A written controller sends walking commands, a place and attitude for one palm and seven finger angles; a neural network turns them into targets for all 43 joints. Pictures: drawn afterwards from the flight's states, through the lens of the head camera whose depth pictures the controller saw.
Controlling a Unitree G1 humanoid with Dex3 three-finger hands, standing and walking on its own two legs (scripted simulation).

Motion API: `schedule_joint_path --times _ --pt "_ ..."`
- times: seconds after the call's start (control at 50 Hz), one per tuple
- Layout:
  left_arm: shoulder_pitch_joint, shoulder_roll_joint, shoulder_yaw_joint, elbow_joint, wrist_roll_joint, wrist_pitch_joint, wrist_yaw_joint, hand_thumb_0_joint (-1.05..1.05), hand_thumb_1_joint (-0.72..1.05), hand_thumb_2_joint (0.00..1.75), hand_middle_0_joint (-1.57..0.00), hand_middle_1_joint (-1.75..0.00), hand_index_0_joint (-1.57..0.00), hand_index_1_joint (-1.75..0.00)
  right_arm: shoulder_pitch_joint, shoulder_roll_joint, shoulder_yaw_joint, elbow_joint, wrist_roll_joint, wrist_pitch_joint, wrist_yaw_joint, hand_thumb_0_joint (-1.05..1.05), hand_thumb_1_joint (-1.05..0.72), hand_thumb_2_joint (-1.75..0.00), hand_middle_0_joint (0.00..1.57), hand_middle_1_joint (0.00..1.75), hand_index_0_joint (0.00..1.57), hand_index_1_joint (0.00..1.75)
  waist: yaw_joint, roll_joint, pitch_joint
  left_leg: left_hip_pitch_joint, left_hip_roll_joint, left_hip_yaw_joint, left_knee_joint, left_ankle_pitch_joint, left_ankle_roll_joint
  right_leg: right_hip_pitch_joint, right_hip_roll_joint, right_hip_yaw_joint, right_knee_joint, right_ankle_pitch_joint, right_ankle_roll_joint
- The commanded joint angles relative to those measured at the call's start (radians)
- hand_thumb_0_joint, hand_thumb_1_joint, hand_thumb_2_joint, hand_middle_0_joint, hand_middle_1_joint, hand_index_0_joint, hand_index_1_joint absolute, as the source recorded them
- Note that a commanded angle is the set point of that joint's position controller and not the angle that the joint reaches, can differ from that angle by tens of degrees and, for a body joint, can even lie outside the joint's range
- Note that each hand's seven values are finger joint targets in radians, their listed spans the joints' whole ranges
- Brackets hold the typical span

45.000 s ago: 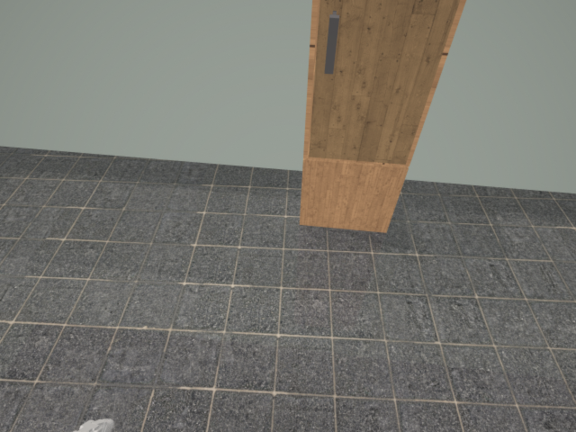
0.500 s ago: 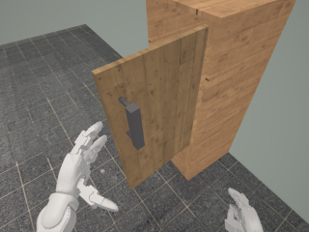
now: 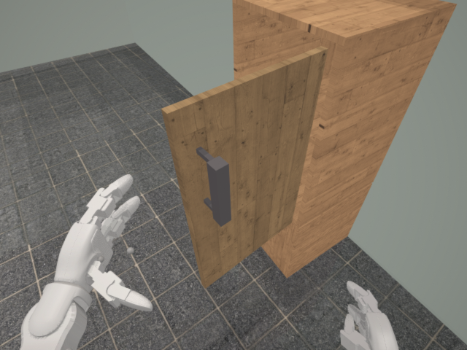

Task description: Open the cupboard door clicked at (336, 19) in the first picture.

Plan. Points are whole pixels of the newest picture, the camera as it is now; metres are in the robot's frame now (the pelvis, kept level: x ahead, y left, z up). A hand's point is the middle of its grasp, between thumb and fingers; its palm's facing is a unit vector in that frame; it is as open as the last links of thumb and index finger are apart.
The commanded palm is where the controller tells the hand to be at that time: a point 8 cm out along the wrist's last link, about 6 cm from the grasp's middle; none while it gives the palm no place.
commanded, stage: draw the hand back to the body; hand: left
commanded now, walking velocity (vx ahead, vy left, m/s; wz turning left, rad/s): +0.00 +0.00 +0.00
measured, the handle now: (212, 186) +0.37 +0.08 +0.10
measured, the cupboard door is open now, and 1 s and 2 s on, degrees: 96 96 96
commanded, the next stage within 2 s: step back with the hand held close in 1.12 s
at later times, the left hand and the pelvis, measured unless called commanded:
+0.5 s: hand (79, 231) +0.23 +0.24 +0.15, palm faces +0.34 -0.86 -0.37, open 12.0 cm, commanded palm +0.18 +0.29 +0.16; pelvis +0.02 +0.01 +0.02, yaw -1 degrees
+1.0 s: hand (58, 227) +0.22 +0.26 +0.17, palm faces +0.43 -0.82 -0.38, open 7.6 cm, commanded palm +0.17 +0.30 +0.18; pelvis +0.02 +0.01 +0.02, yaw -2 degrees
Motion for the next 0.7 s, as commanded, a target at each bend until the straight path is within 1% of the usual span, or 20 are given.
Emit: schedule_joint_path --times 0.0,0.02,0.04,0.06,0.08,0.1,0.14,0.18,0.22,0.28,0.3,0.32,0.42,0.46,0.48,0.5,0.56,0.6,0.64,0.68 --pt "-0.143 0.137 0.103 -0.243 -0.024 -0.047 -0.012 0.00 -0.36 0.36 -0.16 -0.30 -0.16 -0.30 -0.137 -0.093 -0.032 -0.172 0.002 -0.070 -0.009 0.00 -0.90 -0.90 0.20 0.30 0.20 0.30 0.008 -0.032 -0.087 0.014 -0.029 -0.026 -0.122 0.149 0.018 0.050 0.010 0.039 -0.124 0.134 0.013" --pt "-0.137 0.150 0.124 -0.240 -0.027 -0.039 -0.015 0.00 -0.32 0.37 -0.16 -0.30 -0.16 -0.30 -0.139 -0.097 -0.032 -0.168 0.003 -0.069 -0.011 0.00 -0.90 -0.90 0.20 0.30 0.20 0.30 0.012 -0.036 -0.085 0.015 -0.028 -0.027 -0.126 0.152 0.017 0.054 0.012 0.036 -0.125 0.136 0.012" --pt "-0.186 0.245 0.116 -0.355 0.121 -0.088 0.135 0.00 -0.29 0.39 -0.16 -0.30 -0.16 -0.30 -0.146 -0.086 -0.039 -0.149 -0.029 -0.056 -0.020 0.00 -0.90 -0.90 0.20 0.30 0.20 0.30 0.017 -0.013 -0.049 0.019 -0.020 -0.015 -0.166 0.139 0.024 0.082 -0.003 0.066 -0.182 0.108 0.009" --pt "-0.085 0.160 0.083 -0.279 0.140 -0.086 0.199 0.00 -0.26 0.40 -0.16 -0.30 -0.16 -0.30 -0.135 -0.073 -0.034 -0.141 -0.039 -0.051 -0.019 0.00 -0.90 -0.90 0.20 0.30 0.20 0.30 0.004 -0.026 0.012 0.026 -0.019 -0.012 -0.178 0.122 0.019 0.061 -0.007 0.060 -0.210 0.081 0.009" --pt "-0.063 0.147 0.060 -0.283 0.163 -0.089 0.237 0.00 -0.22 0.42 -0.16 -0.30 -0.16 -0.30 -0.139 -0.081 -0.036 -0.130 -0.039 -0.040 -0.014 0.00 -0.90 -0.90 0.20 0.30 0.20 0.30 0.007 -0.043 0.024 0.039 -0.013 -0.016 -0.190 0.115 0.020 0.065 -0.005 0.062 -0.231 0.061 0.008" --pt "-0.043 0.120 0.034 -0.275 0.179 -0.094 0.262 0.00 -0.18 0.43 -0.16 -0.30 -0.16 -0.30 -0.139 -0.074 -0.033 -0.126 -0.040 -0.027 -0.011 0.00 -0.90 -0.90 0.20 0.30 0.20 0.30 -0.001 -0.023 0.033 0.056 -0.009 -0.012 -0.206 0.122 0.021 0.073 -0.006 0.057 -0.232 0.063 0.009" --pt "-0.065 0.147 0.044 -0.323 0.207 -0.114 0.301 0.00 -0.12 0.47 -0.16 -0.30 -0.16 -0.30 -0.143 -0.077 -0.038 -0.125 -0.045 -0.013 -0.007 0.00 -0.90 -0.90 0.20 0.30 0.20 0.30 0.001 0.023 -0.010 0.095 -0.005 -0.012 -0.238 0.140 0.018 0.114 -0.007 0.054 -0.233 0.086 0.005" --pt "-0.033 0.173 0.072 -0.313 0.224 -0.122 0.326 0.00 -0.05 0.50 -0.17 -0.30 -0.17 -0.30 -0.146 -0.080 -0.040 -0.113 -0.050 -0.003 -0.006 0.00 -0.90 -0.90 0.20 0.30 0.20 0.30 0.008 0.023 -0.014 0.116 -0.002 -0.008 -0.257 0.178 0.018 0.146 -0.003 0.052 -0.247 0.118 0.002" --pt "-0.028 0.182 0.089 -0.318 0.230 -0.130 0.340 0.00 0.02 0.52 -0.17 -0.30 -0.17 -0.30 -0.151 -0.077 -0.043 -0.113 -0.052 0.010 -0.006 0.00 -0.90 -0.90 0.20 0.30 0.20 0.30 0.009 -0.012 -0.026 0.131 0.002 -0.006 -0.275 0.214 0.019 0.178 -0.003 0.051 -0.252 0.151 0.004" --pt "-0.029 0.197 0.110 -0.327 0.242 -0.138 0.351 0.00 0.13 0.57 -0.17 -0.30 -0.17 -0.30 -0.159 -0.079 -0.046 -0.103 -0.055 0.022 -0.004 0.00 -0.90 -0.90 0.20 0.30 0.20 0.30 0.012 0.022 -0.032 0.154 0.002 -0.004 -0.288 0.265 0.014 0.209 -0.001 0.051 -0.263 0.193 0.000" --pt "-0.014 0.185 0.107 -0.324 0.242 -0.138 0.353 0.00 0.17 0.58 -0.17 -0.30 -0.17 -0.30 -0.159 -0.075 -0.046 -0.104 -0.054 0.027 -0.003 0.00 -0.90 -0.90 0.20 0.30 0.20 0.30 0.013 0.027 -0.022 0.158 0.004 -0.006 -0.295 0.288 0.013 0.212 0.000 0.048 -0.260 0.208 0.001" --pt "-0.013 0.188 0.112 -0.339 0.244 -0.139 0.354 0.00 0.20 0.60 -0.18 -0.30 -0.18 -0.30 -0.158 -0.077 -0.050 -0.105 -0.054 0.030 -0.001 0.00 -0.90 -0.90 0.20 0.30 0.20 0.30 0.014 0.031 -0.046 0.175 0.005 -0.004 -0.296 0.315 0.012 0.225 0.001 0.048 -0.256 0.229 0.001" --pt "0.046 0.212 0.168 -0.321 0.238 -0.138 0.356 0.00 0.37 0.68 -0.18 -0.30 -0.18 -0.30 -0.159 -0.080 -0.061 -0.100 -0.055 0.052 0.005 0.00 -0.90 -0.90 0.20 0.30 0.20 0.30 0.022 -0.021 -0.038 0.184 0.010 0.003 -0.295 0.395 0.012 0.252 0.004 0.049 -0.263 0.302 0.004" --pt "0.046 0.223 0.187 -0.337 0.237 -0.139 0.355 0.00 0.44 0.70 -0.18 -0.30 -0.18 -0.30 -0.159 -0.081 -0.064 -0.100 -0.054 0.059 0.009 0.00 -0.90 -0.90 0.20 0.30 0.20 0.30 0.022 -0.002 -0.046 0.190 0.009 0.007 -0.292 0.423 0.010 0.257 0.004 0.051 -0.263 0.323 0.005" --pt "0.058 0.236 0.204 -0.324 0.236 -0.137 0.355 0.00 0.48 0.72 -0.19 -0.30 -0.19 -0.30 -0.163 -0.084 -0.067 -0.096 -0.053 0.062 0.010 0.00 -0.90 -0.90 0.20 0.30 0.20 0.30 0.025 -0.006 -0.037 0.189 0.010 0.008 -0.291 0.419 0.010 0.256 0.005 0.052 -0.270 0.321 0.005" --pt "0.054 0.224 0.198 -0.328 0.233 -0.136 0.354 0.00 0.51 0.74 -0.19 -0.30 -0.19 -0.30 -0.161 -0.080 -0.065 -0.098 -0.053 0.066 0.011 0.00 -0.90 -0.90 0.20 0.30 0.20 0.30 0.022 0.012 -0.030 0.187 0.009 0.009 -0.295 0.421 0.009 0.255 0.003 0.051 -0.269 0.322 0.005" --pt "0.049 0.250 0.238 -0.330 0.229 -0.135 0.356 0.00 0.62 0.78 -0.19 -0.30 -0.19 -0.30 -0.159 -0.082 -0.071 -0.097 -0.052 0.076 0.011 0.00 -0.90 -0.90 0.20 0.30 0.20 0.30 0.025 0.003 -0.044 0.198 0.009 0.013 -0.291 0.438 0.011 0.258 0.005 0.055 -0.272 0.341 0.007" --pt "0.045 0.253 0.248 -0.327 0.228 -0.136 0.357 0.00 0.69 0.81 -0.19 -0.30 -0.19 -0.30 -0.161 -0.082 -0.072 -0.095 -0.050 0.079 0.010 0.00 -0.90 -0.90 0.20 0.30 0.20 0.30 0.023 0.023 -0.023 0.193 0.011 0.013 -0.294 0.442 0.008 0.255 0.004 0.054 -0.274 0.338 0.006" --pt "0.039 0.266 0.268 -0.328 0.226 -0.135 0.359 0.00 0.76 0.84 -0.19 -0.30 -0.19 -0.30 -0.162 -0.082 -0.076 -0.094 -0.048 0.081 0.010 0.00 -0.90 -0.90 0.20 0.30 0.20 0.30 0.026 0.031 -0.037 0.205 0.011 0.016 -0.293 0.441 0.009 0.252 0.006 0.056 -0.276 0.333 0.007" --pt "0.041 0.289 0.296 -0.319 0.225 -0.135 0.361 0.00 0.83 0.87 -0.20 -0.30 -0.20 -0.30 -0.163 -0.084 -0.077 -0.090 -0.049 0.081 0.009 0.00 -0.90 -0.90 0.20 0.30 0.20 0.30 0.029 0.021 -0.023 0.200 0.009 0.017 -0.292 0.435 0.010 0.253 0.007 0.057 -0.284 0.340 0.005"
